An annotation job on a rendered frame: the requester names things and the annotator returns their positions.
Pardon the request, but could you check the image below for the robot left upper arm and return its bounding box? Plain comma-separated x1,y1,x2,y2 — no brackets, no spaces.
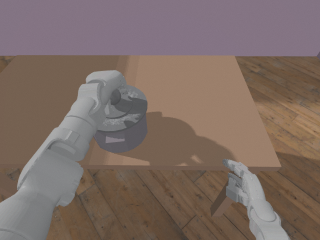
0,149,84,240

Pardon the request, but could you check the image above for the pot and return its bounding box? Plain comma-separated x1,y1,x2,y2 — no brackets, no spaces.
93,114,148,153

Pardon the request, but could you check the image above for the right robot hand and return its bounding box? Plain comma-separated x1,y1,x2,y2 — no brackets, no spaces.
222,159,266,209

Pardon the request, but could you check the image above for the robot left forearm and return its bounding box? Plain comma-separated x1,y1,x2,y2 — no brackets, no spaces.
17,78,112,190

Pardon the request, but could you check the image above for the table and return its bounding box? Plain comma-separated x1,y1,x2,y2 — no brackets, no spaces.
0,55,282,218

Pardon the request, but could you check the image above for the lid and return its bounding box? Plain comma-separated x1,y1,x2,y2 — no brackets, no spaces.
97,85,148,133

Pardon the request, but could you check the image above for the knob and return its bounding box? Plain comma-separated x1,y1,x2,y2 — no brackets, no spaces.
110,89,121,105

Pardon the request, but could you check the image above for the robot right forearm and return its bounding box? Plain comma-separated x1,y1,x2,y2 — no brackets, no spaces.
247,199,291,240

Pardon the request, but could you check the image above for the left robot hand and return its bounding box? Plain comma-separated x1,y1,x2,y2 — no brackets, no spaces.
86,70,128,116

